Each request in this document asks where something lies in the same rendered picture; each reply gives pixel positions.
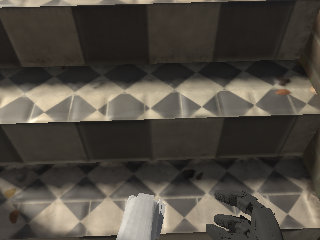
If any robot left thigh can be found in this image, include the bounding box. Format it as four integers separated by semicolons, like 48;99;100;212
116;193;166;240

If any left robot shin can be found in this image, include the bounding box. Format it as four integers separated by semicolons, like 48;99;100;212
124;195;137;214

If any right robot hand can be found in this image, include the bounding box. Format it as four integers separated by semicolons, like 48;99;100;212
206;190;287;240

